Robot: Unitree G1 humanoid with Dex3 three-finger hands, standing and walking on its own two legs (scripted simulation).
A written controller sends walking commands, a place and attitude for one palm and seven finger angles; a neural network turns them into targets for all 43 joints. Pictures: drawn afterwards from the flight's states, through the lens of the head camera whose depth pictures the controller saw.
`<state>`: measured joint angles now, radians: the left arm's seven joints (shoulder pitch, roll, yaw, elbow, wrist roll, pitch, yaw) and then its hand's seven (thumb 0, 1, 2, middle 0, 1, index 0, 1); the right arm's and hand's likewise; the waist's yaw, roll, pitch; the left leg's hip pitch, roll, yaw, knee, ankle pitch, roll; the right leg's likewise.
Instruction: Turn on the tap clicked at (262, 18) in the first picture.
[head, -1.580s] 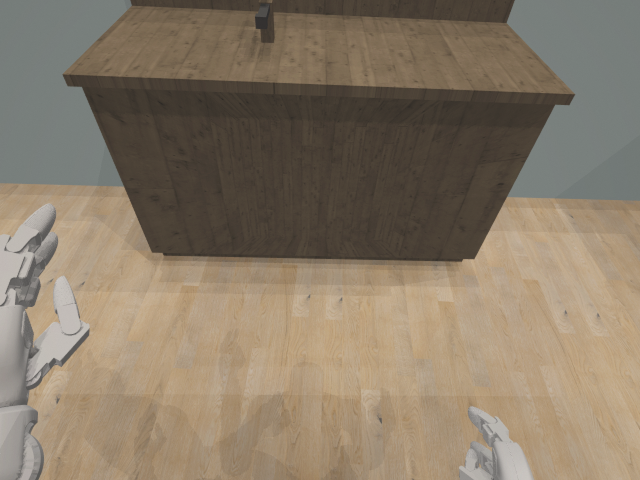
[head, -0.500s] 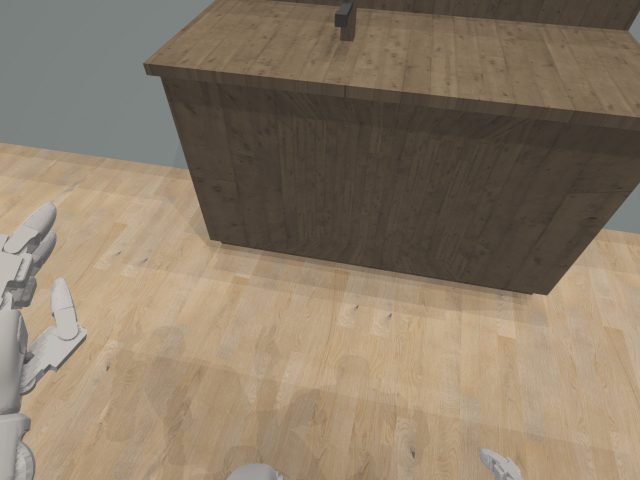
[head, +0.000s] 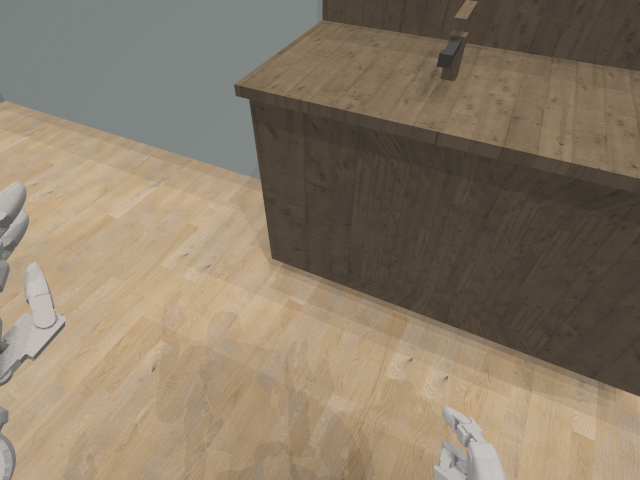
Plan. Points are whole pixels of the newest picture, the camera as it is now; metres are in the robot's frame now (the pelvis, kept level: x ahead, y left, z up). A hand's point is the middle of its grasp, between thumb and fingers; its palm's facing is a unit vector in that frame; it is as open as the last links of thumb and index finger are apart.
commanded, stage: walk to a spot facing it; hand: left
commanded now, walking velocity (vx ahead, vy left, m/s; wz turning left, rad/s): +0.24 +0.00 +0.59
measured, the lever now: (445, 59) +0.92 -0.18 +0.13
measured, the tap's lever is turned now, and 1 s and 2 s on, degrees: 0 0 0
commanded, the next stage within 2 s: turn to face it in 0.32 s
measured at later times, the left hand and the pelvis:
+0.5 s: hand (75, 270) +0.26 +0.28 +0.18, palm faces +0.55 -0.71 -0.44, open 7.4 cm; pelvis +0.09 -0.01 -0.01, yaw +11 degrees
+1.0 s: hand (210, 258) +0.30 +0.16 +0.16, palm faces +0.37 -0.83 -0.42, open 7.4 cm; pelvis +0.08 -0.08 +0.00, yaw +1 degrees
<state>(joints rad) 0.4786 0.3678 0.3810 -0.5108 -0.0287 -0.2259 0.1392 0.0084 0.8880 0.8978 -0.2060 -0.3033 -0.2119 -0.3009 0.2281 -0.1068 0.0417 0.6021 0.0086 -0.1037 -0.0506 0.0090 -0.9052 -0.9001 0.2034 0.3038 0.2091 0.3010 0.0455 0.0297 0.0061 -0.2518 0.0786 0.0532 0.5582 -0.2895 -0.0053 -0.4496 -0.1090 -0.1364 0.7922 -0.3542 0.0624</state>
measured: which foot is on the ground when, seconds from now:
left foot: down 0.00-0.06, up 0.08-0.38, down 0.40-0.78, up 0.80-1.00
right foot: up 0.00-0.04, down 0.06-0.42, up 0.44-0.74, down 0.76-1.00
